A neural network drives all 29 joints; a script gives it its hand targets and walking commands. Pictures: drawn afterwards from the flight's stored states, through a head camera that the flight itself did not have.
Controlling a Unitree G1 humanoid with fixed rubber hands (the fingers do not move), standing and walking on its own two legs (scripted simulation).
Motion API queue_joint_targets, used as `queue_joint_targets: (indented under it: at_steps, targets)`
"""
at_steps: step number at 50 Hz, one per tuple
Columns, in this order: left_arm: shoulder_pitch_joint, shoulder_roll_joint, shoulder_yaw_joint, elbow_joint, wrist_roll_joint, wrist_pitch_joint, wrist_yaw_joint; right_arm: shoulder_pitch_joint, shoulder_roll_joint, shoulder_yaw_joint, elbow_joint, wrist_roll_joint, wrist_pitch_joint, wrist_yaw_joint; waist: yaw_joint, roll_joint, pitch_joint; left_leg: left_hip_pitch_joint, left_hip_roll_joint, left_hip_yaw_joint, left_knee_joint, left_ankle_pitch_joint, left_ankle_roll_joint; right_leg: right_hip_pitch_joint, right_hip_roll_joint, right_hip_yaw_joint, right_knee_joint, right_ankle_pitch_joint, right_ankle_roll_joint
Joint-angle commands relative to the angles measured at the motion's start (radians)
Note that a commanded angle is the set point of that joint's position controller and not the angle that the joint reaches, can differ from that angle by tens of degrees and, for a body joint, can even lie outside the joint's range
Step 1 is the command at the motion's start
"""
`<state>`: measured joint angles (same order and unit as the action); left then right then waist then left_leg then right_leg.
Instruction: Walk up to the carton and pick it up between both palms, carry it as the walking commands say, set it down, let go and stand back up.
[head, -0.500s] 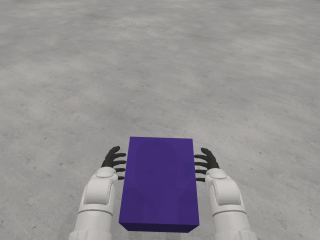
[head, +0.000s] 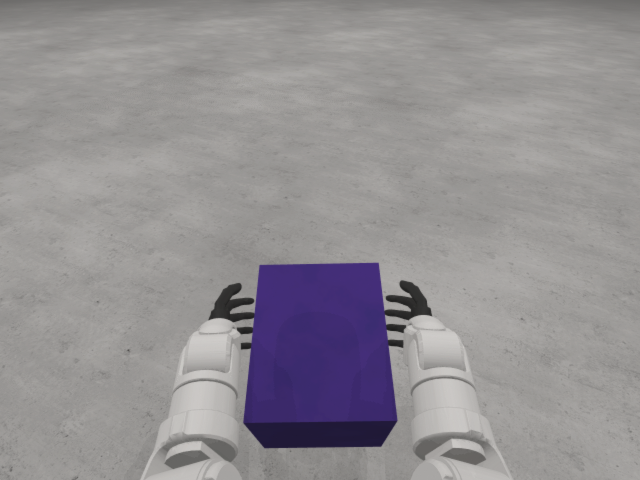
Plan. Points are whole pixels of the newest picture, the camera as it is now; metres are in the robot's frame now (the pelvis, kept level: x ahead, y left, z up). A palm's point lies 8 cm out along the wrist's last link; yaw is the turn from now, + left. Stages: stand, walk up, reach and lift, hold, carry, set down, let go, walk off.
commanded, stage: set down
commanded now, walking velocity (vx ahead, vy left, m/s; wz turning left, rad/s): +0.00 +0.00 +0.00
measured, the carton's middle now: (320, 356) +0.33 -0.01 -0.04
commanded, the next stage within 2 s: none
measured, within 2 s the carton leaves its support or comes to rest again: neither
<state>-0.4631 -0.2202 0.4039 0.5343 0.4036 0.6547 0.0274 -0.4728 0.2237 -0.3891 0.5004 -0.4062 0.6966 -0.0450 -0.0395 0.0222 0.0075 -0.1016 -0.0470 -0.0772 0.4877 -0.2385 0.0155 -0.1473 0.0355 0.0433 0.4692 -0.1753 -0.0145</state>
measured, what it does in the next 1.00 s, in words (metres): lowers itself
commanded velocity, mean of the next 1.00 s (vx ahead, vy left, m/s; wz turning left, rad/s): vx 0.00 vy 0.00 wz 0.00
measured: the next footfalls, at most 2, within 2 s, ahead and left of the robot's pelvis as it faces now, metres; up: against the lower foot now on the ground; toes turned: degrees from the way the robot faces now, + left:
none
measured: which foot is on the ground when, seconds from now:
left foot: down 0.00-1.00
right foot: down 0.00-1.00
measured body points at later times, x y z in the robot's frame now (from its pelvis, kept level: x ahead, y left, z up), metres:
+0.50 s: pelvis +0.00 +0.01 -0.01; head +0.06 +0.00 +0.43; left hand +0.35 +0.12 -0.04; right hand +0.33 -0.15 -0.05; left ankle +0.03 +0.11 -0.74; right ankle +0.06 -0.11 -0.74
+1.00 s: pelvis -0.02 +0.01 -0.08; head +0.14 -0.01 +0.34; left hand +0.37 +0.11 -0.14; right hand +0.36 -0.16 -0.14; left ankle +0.03 +0.12 -0.74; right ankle +0.06 -0.11 -0.74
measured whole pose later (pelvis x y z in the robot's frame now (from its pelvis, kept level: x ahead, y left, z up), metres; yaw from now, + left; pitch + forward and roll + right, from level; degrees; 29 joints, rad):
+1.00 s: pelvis -0.02 +0.01 -0.08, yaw +0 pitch +25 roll +1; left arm -0.59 -0.22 0.43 0.60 0.29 0.21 0.14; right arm -0.59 0.19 -0.45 0.57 -0.31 0.23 -0.10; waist -0.04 0.03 -0.09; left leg -1.10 -0.09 -0.06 1.05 -0.39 0.01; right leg -1.15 0.06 0.09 1.03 -0.31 0.01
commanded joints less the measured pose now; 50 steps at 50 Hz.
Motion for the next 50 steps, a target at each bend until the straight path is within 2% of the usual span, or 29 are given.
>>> queue_joint_targets:
  at_steps: [1, 5, 11, 20, 27, 34, 43, 50]
  targets:
    - [-0.561, -0.924, -0.414, 0.077, -0.242, -0.071, -0.262, -0.534, 0.946, 0.408, 0.088, 0.250, -0.070, 0.256, 0.003, -0.040, -0.175, -0.194, -0.012, -0.025, -0.128, -0.093, 0.046, 0.156, 0.012, 0.060, -0.065, -0.076, -0.012]
    - [-0.560, -0.919, -0.448, 0.054, -0.250, -0.127, -0.257, -0.510, 0.956, 0.430, 0.075, 0.252, -0.123, 0.239, 0.003, -0.048, -0.249, -0.189, -0.018, -0.025, -0.092, -0.013, 0.049, 0.157, 0.014, 0.063, -0.034, 0.035, -0.008]
    - [-0.505, -0.913, -0.468, 0.054, -0.232, -0.208, -0.240, -0.455, 0.954, 0.458, 0.072, 0.248, -0.205, 0.225, 0.017, -0.031, -0.333, -0.224, -0.027, -0.033, -0.039, 0.076, 0.042, 0.119, 0.021, 0.069, 0.010, 0.145, -0.002]
    - [-0.462, -0.913, -0.479, 0.111, -0.199, -0.333, -0.213, -0.421, 0.913, 0.455, 0.103, 0.210, -0.345, 0.213, 0.006, -0.020, -0.424, -0.310, -0.045, -0.038, 0.042, 0.155, 0.025, -0.012, 0.043, 0.055, 0.088, 0.221, 0.006]
    - [-0.482, -0.920, -0.490, 0.145, -0.179, -0.416, -0.188, -0.446, 0.876, 0.440, 0.137, 0.175, -0.437, 0.215, -0.012, -0.004, -0.507, -0.411, -0.058, -0.039, 0.128, 0.153, 0.006, -0.181, 0.064, 0.035, 0.186, 0.198, 0.004]
    - [-0.543, -0.939, -0.521, 0.159, -0.183, -0.471, -0.166, -0.519, 0.857, 0.464, 0.149, 0.169, -0.489, 0.228, -0.022, 0.007, -0.621, -0.521, -0.067, -0.041, 0.229, 0.111, -0.010, -0.354, 0.082, 0.022, 0.299, 0.137, 0.000]
    - [-0.649, -0.939, -0.542, 0.154, -0.200, -0.477, -0.161, -0.625, 0.893, 0.506, 0.169, 0.190, -0.486, 0.237, -0.009, -0.012, -0.739, -0.672, -0.084, -0.011, 0.356, -0.028, -0.021, -0.499, 0.092, 0.012, 0.423, 0.005, 0.007]
    - [-0.684, -0.923, -0.542, 0.160, -0.215, -0.468, -0.171, -0.639, 0.913, 0.520, 0.186, 0.206, -0.476, 0.216, -0.009, -0.026, -0.809, -0.800, -0.104, 0.015, 0.464, -0.033, -0.025, -0.558, 0.097, 0.015, 0.505, 0.014, 0.022]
